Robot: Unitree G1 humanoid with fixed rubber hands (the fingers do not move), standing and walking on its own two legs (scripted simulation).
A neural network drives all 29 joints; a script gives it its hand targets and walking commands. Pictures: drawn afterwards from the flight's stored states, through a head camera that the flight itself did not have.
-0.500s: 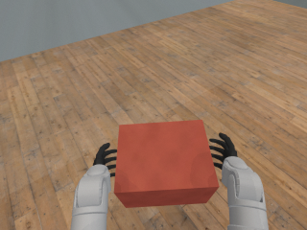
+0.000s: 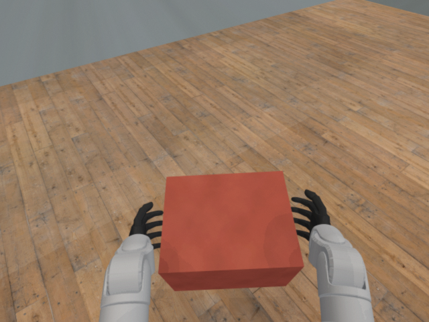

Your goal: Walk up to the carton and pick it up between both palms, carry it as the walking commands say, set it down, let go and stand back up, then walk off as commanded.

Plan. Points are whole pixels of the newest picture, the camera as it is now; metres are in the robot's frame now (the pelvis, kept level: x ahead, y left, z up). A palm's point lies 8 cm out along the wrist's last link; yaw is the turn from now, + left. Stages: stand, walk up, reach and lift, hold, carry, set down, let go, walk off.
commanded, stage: carry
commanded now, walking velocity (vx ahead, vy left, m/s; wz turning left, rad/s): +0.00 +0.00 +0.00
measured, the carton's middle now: (227, 232) +0.31 +0.00 -0.04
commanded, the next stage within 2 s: hold in 0.10 s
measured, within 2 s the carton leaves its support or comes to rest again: neither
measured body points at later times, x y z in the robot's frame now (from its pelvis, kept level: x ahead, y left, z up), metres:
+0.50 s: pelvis +0.04 -0.01 +0.01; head -0.02 +0.00 +0.45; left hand +0.34 +0.16 +0.04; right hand +0.36 -0.17 +0.06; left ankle +0.08 +0.10 -0.73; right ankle +0.06 -0.11 -0.73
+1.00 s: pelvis +0.09 +0.00 +0.02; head +0.06 +0.02 +0.47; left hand +0.31 +0.17 +0.01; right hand +0.34 -0.16 +0.04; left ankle +0.08 +0.10 -0.73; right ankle +0.06 -0.12 -0.73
